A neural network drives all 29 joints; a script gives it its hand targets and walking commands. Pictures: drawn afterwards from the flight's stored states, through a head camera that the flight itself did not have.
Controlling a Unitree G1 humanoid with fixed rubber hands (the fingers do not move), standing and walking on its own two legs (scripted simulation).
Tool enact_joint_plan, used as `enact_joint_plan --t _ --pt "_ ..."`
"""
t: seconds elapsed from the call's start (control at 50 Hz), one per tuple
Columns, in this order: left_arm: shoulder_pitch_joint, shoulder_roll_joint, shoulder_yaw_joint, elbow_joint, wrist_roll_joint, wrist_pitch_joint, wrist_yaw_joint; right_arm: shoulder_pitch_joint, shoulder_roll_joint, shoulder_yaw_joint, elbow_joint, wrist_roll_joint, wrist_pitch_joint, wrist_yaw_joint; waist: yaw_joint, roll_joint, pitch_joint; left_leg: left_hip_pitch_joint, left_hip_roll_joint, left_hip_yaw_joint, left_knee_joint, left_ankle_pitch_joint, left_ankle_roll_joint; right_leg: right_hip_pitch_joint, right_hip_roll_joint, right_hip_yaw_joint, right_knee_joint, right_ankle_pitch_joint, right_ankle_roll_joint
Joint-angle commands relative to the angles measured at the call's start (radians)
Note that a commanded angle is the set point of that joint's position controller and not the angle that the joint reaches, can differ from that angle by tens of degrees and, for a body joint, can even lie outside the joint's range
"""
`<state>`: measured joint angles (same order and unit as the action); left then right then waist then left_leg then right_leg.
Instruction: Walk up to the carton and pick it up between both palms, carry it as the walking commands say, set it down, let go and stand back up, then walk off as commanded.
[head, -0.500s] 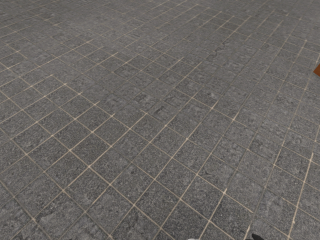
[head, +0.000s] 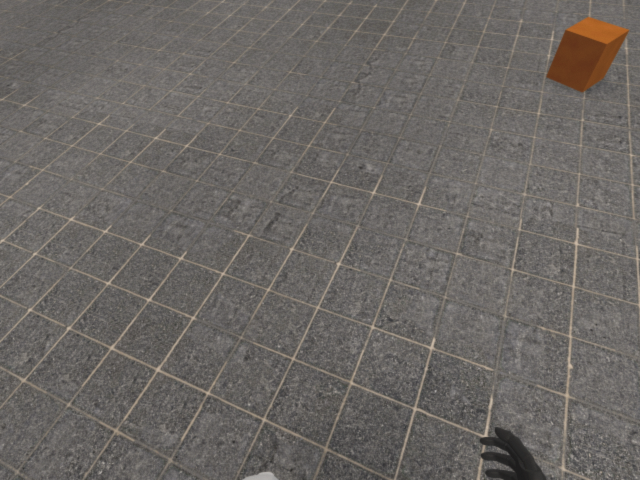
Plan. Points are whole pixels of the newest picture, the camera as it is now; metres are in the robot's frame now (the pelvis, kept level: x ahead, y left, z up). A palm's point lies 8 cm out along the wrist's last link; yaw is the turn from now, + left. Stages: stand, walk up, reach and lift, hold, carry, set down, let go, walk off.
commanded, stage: walk up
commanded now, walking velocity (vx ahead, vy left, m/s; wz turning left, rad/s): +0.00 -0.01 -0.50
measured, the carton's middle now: (585, 54) +2.12 -1.28 -0.63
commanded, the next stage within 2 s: none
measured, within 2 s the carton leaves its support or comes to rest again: neither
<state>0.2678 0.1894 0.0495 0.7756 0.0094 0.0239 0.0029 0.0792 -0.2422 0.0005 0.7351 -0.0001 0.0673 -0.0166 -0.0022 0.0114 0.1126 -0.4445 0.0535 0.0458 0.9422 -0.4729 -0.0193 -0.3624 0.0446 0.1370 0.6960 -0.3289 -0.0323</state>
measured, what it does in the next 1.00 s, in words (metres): steps to the left, turning right: left foot, then right foot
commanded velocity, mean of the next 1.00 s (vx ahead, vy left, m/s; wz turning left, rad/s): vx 0.19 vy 0.20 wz -0.41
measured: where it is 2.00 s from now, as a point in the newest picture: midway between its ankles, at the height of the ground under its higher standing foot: (357, 374)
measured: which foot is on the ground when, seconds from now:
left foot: up 0.00-0.12, down 0.14-0.42, up 0.44-0.88, down 0.90-1.00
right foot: down 0.00-0.14, up 0.16-0.42, down 0.44-0.90, up 0.92-1.00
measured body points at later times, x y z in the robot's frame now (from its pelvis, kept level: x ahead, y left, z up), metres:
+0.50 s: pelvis +0.01 +0.07 -0.01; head +0.04 +0.02 +0.43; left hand +0.16 +0.32 -0.12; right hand +0.05 -0.19 -0.16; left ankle +0.00 +0.19 -0.69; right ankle -0.02 +0.01 -0.73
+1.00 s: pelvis +0.15 +0.17 -0.01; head +0.16 +0.17 +0.44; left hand +0.32 +0.38 -0.15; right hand +0.11 -0.10 -0.13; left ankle +0.18 +0.27 -0.72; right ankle -0.02 +0.05 -0.67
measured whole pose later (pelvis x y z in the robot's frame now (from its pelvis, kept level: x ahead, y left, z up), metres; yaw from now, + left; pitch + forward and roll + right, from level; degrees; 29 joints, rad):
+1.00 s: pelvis +0.15 +0.17 -0.01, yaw -29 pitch +0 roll -1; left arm 0.36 0.26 0.05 0.78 0.02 0.01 0.01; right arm 0.27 -0.23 0.00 0.76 0.00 -0.01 0.03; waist 0.01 -0.01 0.02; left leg -0.34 0.06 0.08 0.77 -0.44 -0.01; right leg -0.37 -0.03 0.11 1.09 -0.53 0.00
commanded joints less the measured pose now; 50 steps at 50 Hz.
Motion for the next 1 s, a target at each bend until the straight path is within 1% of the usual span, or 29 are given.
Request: enact_joint_plan --t 0.0,0.06,0.08,0.1,0.12,0.14,0.16,0.2,0.24,0.34,0.36,0.38,0.4,0.42,0.46,0.5,0.54,0.6,0.7,0.78,0.82,0.84,0.86,0.88,0.9,0.92,0.94,0.96,0.98 --pt "0.037 0.248 0.043 -0.079 0.018 0.008 0.017 -0.077 -0.068 -0.041 -0.085 -0.012 -0.001 0.001 0.054 -0.238 -0.153 0.035 -0.042 -0.007 -0.123 -0.046 -0.045 0.078 -0.202 0.396 -0.33 0.376 -0.147" --pt "-0.064 0.237 0.034 -0.102 0.021 0.02 0.012 0.035 -0.073 -0.045 -0.047 -0.002 -0.01 -0.005 -0.02 -0.206 -0.176 0.349 -0.034 0.013 -0.391 0.081 -0.029 -0.128 -0.122 0.314 -0.247 0.262 -0.097" --pt "-0.089 0.197 0.023 -0.115 0.018 0.018 0.009 0.116 -0.119 -0.06 -0.024 -0.009 -0.012 -0.01 -0.072 -0.109 -0.198 0.504 0.038 -0.067 -0.525 0.151 0.015 -0.268 -0.061 0.243 -0.134 0.104 -0.045" --pt "-0.076 0.124 0.012 -0.139 0.02 0.011 0.009 0.186 -0.216 -0.086 -0.006 -0.027 -0.017 -0.017 -0.088 0.153 -0.255 0.583 0.305 -0.33 -0.635 0.118 0.096 -0.4 0.028 0.095 0.092 -0.157 0.0" --pt "-0.097 0.113 0.027 -0.157 0.024 0.017 0.007 0.195 -0.256 -0.091 -0.016 -0.043 -0.014 -0.021 -0.068 0.209 -0.219 0.486 0.49 -0.472 -0.709 0.0 0.172 -0.458 0.006 -0.032 0.343 -0.282 0.046" --pt "-0.108 0.151 0.052 -0.123 0.046 0.015 0.01 0.066 -0.239 -0.095 0.002 -0.058 -0.011 -0.013 -0.01 0.178 -0.118 0.304 0.458 -0.403 -0.744 -0.074 0.183 -0.417 -0.048 -0.042 0.444 -0.25 0.052" --pt "-0.055 0.191 0.071 -0.08 0.053 0.034 0.009 0.082 -0.238 -0.1 0.024 -0.075 -0.009 0.013 -0.012 0.227 -0.098 0.215 0.354 -0.281 -0.794 -0.372 0.183 -0.343 -0.039 -0.15 0.488 -0.222 0.053" --pt "0.003 0.207 0.054 -0.038 0.032 0.047 0.003 -0.033 -0.168 -0.088 -0.014 -0.065 -0.005 0.015 0.033 0.243 -0.008 0.083 0.238 -0.086 -0.775 -0.2 0.13 -0.23 -0.048 -0.195 0.479 -0.126 0.057" --pt "0.008 0.196 0.045 -0.041 0.027 0.039 -0.003 -0.027 -0.166 -0.084 -0.01 -0.061 -0.008 0.019 0.036 0.233 -0.041 0.15 0.226 -0.009 -0.729 -0.129 0.123 -0.206 -0.052 -0.239 0.398 -0.131 0.061" --pt "-0.001 0.158 0.029 -0.031 0.008 0.007 -0.004 0.058 -0.188 -0.097 0.019 -0.061 -0.013 0.035 0.026 0.198 -0.161 0.257 0.241 0.041 -0.541 0.062 0.134 0.002 -0.095 -0.231 -0.003 -0.099 0.015" --pt "0.091 0.168 0.035 0.001 0.012 -0.007 0.005 0.048 -0.177 -0.093 0.015 -0.051 -0.01 0.035 0.08 0.123 -0.209 0.194 0.195 0.099 -0.339 0.221 0.105 0.172 -0.099 -0.173 -0.15 -0.016 -0.001" --pt "0.211 0.24 0.061 0.032 0.029 -0.021 0.012 0.083 -0.137 -0.084 0.011 -0.048 -0.02 0.044 0.136 -0.068 -0.295 0.048 0.107 0.164 -0.054 0.242 0.069 0.383 -0.191 0.037 -0.277 0.004 -0.031" --pt "0.267 0.362 0.082 0.031 0.049 -0.019 0.027 0.11 -0.063 -0.068 -0.009 -0.043 -0.021 0.046 0.124 -0.3 -0.272 -0.245 -0.044 0.14 0.196 -0.058 -0.001 0.485 -0.459 0.51 -0.35 0.294 -0.091" --pt "0.331 0.399 0.087 0.028 0.032 -0.018 0.034 0.097 -0.091 -0.079 -0.028 -0.051 -0.015 0.04 0.114 -0.274 -0.31 -0.359 -0.025 -0.022 0.322 -0.052 -0.006 0.511 -0.559 0.69 -0.375 0.323 -0.169" --pt "0.264 0.299 0.051 0.031 0.027 -0.009 0.042 0.034 -0.126 -0.094 -0.009 -0.054 -0.005 0.037 0.083 -0.097 -0.129 -0.362 0.009 -0.075 0.341 0.022 -0.016 0.353 -0.451 0.532 -0.372 0.248 -0.121" --pt "0.2 0.241 0.049 0.014 0.011 -0.018 0.047 0.059 -0.108 -0.084 -0.003 -0.058 -0.016 0.041 0.071 -0.13 -0.141 -0.341 0.016 -0.069 0.247 0.072 -0.018 0.403 -0.392 0.329 -0.332 0.487 -0.12" --pt "0.241 0.235 0.05 0.016 0.01 -0.028 0.05 0.08 -0.098 -0.083 0.002 -0.051 -0.015 0.04 0.068 -0.155 -0.203 -0.31 -0.002 -0.055 0.259 0.087 -0.021 0.447 -0.384 0.299 -0.267 0.763 -0.11" --pt "0.287 0.243 0.055 0.02 0.015 -0.033 0.057 0.049 -0.083 -0.076 -0.01 -0.047 -0.009 0.04 0.083 -0.179 -0.243 -0.287 -0.006 -0.056 0.231 0.081 -0.024 0.445 -0.38 0.304 -0.241 0.841 -0.115" --pt "0.249 0.252 0.07 -0.002 0.026 -0.026 0.058 0.009 -0.078 -0.07 -0.038 -0.041 0.0 0.051 0.089 -0.246 -0.143 -0.276 0.017 -0.055 0.123 0.106 -0.043 0.297 -0.381 0.324 -0.325 0.514 -0.143" --pt "0.185 0.292 0.087 -0.008 0.032 -0.021 0.053 -0.026 -0.081 -0.065 -0.052 -0.032 -0.024 0.073 0.086 -0.278 -0.145 -0.135 0.038 -0.058 -0.116 0.041 -0.031 0.201 -0.368 0.339 -0.377 -0.003 -0.15" --pt "0.024 0.293 0.058 -0.083 0.022 -0.028 0.032 0.086 -0.047 -0.042 -0.063 -0.003 -0.059 0.078 -0.008 -0.342 -0.18 0.162 0.033 0.045 -0.345 0.063 -0.026 0.012 -0.254 0.232 -0.382 -0.303 -0.096" --pt "0.005 0.244 0.042 -0.072 0.032 -0.034 0.021 0.247 -0.071 -0.053 0.008 -0.001 -0.084 0.058 -0.077 -0.239 -0.225 0.403 0.007 0.061 -0.401 0.065 -0.017 -0.088 -0.151 0.172 -0.218 -0.28 -0.076" --pt "0.023 0.171 0.03 -0.072 0.041 -0.041 0.015 0.436 -0.155 -0.088 0.072 -0.011 -0.105 0.038 -0.162 0.057 -0.286 0.61 0.136 -0.108 -0.488 -0.012 0.007 -0.256 -0.062 0.063 0.139 -0.23 -0.044" --pt "0.009 0.105 0.01 -0.112 0.052 -0.06 0.009 0.564 -0.28 -0.123 0.104 -0.037 -0.124 0.02 -0.196 0.385 -0.317 0.649 0.397 -0.523 -0.658 -0.32 0.039 -0.464 -0.001 -0.039 0.511 -0.3 -0.001" --pt "-0.023 0.138 0.027 -0.129 0.058 -0.056 0.003 0.494 -0.3 -0.118 0.082 -0.027 -0.119 0.017 -0.139 0.339 -0.209 0.515 0.447 -0.713 -0.831 -0.523 0.05 -0.533 -0.019 -0.045 0.655 -0.289 0.004" --pt "-0.035 0.134 0.03 -0.102 0.066 -0.052 -0.01 0.464 -0.269 -0.105 0.081 -0.014 -0.114 0.016 -0.114 0.24 -0.092 0.401 0.397 -0.715 -0.87 -0.471 0.013 -0.479 -0.05 -0.04 0.656 -0.234 0.008" --pt "-0.038 0.129 0.03 -0.088 0.059 -0.055 -0.02 0.444 -0.234 -0.095 0.068 -0.025 -0.117 0.017 -0.085 0.151 0.011 0.32 0.4 -0.691 -0.858 -0.38 0.039 -0.481 -0.072 -0.039 0.644 -0.16 0.011" --pt "-0.045 0.146 0.027 -0.075 0.051 -0.055 -0.033 0.392 -0.192 -0.08 0.053 -0.022 -0.125 0.021 -0.06 0.103 0.056 0.283 0.347 -0.546 -0.82 -0.289 0.056 -0.464 -0.108 -0.042 0.615 -0.089 0.019" --pt "-0.028 0.139 0.024 -0.06 0.049 -0.05 -0.046 0.354 -0.166 -0.077 0.045 -0.021 -0.132 0.021 -0.045 0.129 0.046 0.273 0.312 -0.435 -0.815 -0.238 0.066 -0.413 -0.114 -0.074 0.6 -0.048 0.025"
